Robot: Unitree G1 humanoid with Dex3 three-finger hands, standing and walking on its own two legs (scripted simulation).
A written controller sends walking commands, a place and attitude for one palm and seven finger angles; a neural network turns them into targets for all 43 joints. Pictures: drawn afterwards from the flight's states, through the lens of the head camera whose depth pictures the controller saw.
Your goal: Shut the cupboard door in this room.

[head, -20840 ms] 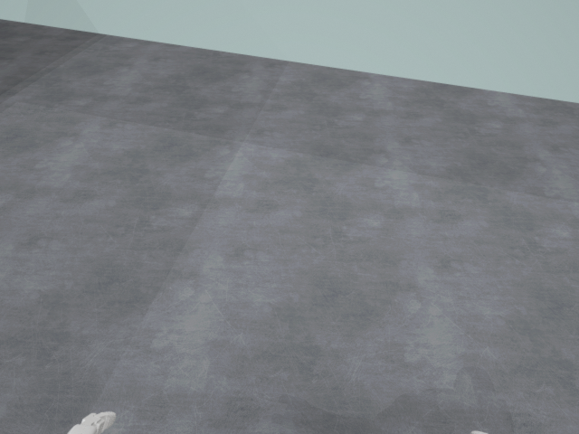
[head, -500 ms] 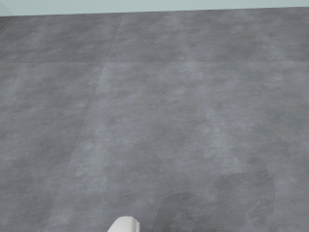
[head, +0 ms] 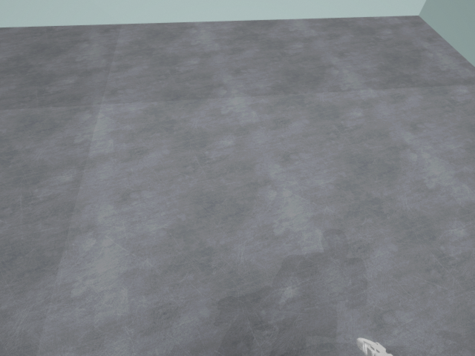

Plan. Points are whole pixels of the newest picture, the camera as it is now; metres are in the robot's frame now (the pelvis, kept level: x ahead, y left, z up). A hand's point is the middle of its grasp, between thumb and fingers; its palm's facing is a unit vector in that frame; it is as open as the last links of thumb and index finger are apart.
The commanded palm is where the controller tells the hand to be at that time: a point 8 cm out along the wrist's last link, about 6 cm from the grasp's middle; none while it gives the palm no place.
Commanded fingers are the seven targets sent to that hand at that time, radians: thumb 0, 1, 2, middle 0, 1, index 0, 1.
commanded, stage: turn or walk to find it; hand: left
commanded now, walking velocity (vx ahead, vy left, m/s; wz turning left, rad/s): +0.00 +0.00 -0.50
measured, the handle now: out of the picture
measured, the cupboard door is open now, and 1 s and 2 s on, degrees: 83 83 83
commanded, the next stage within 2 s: none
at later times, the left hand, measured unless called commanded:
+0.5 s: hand (172, 344) +0.15 +0.14 -0.16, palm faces -0.30 -0.91 -0.27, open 7.4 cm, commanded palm none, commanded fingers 0.00 0.90 0.90 -0.20 -0.30 -0.20 -0.30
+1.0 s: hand (169, 355) +0.14 +0.15 -0.18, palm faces -0.42 -0.88 -0.22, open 7.4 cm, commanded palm none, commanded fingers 0.00 0.90 0.90 -0.20 -0.30 -0.20 -0.30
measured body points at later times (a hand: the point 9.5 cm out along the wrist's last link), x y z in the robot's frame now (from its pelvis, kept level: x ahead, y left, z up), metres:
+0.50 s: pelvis -0.02 -0.02 -0.02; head +0.02 -0.06 +0.43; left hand +0.17 +0.19 -0.14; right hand -0.08 -0.28 -0.18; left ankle -0.02 +0.13 -0.72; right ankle -0.04 -0.12 -0.74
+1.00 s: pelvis -0.02 -0.01 -0.01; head +0.03 -0.01 +0.44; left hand +0.16 +0.19 -0.16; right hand -0.04 -0.28 -0.13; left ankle +0.03 +0.10 -0.74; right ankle -0.05 -0.12 -0.73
